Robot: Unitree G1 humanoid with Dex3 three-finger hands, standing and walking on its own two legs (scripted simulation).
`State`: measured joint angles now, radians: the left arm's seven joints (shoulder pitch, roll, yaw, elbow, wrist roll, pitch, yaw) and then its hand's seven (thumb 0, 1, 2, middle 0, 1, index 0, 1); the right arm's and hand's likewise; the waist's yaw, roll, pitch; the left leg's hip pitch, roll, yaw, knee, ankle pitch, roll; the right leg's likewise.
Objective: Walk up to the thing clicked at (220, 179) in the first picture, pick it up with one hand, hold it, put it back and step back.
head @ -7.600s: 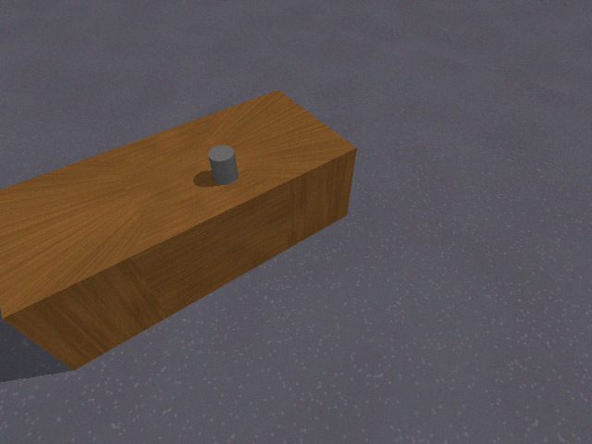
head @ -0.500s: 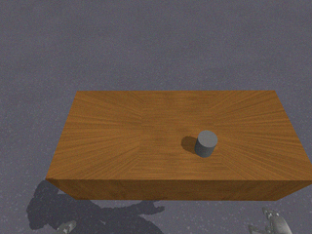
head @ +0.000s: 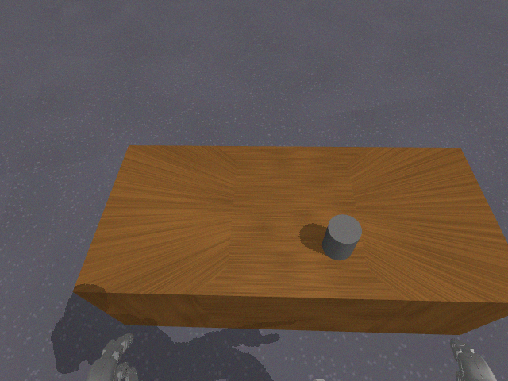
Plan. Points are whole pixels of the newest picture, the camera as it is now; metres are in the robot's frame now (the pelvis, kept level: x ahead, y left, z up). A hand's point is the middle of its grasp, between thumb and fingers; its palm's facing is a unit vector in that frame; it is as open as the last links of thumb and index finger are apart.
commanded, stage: go down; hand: right
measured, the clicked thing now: (340, 237) +0.50 -0.20 -0.31
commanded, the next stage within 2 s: none
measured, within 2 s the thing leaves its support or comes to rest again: neither
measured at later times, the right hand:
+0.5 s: hand (440, 377) +0.16 -0.27 -0.12, palm faces +0.11 +0.94 -0.33, open 17.7 cm
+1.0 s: hand out of the picture +0.14 -0.28 -0.11, palm faces +0.12 +0.94 -0.32, open 17.7 cm
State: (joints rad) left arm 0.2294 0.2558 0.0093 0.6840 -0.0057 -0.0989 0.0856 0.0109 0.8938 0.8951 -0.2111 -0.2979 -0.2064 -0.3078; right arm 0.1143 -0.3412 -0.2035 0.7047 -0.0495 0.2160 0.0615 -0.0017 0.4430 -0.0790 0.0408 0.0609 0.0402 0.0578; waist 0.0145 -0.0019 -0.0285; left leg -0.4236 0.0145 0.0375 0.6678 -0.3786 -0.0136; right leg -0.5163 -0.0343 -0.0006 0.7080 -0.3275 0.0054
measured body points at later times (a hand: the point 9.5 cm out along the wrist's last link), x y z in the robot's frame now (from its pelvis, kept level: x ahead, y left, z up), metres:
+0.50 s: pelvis +0.01 +0.00 -0.02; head +0.05 -0.01 +0.43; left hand +0.16 +0.26 -0.11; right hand +0.15 -0.32 -0.09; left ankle -0.03 +0.13 -0.72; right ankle +0.01 -0.12 -0.72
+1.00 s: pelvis +0.00 +0.01 -0.03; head +0.04 +0.00 +0.42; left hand +0.15 +0.26 -0.11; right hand +0.14 -0.33 -0.08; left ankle -0.03 +0.13 -0.72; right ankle +0.01 -0.12 -0.72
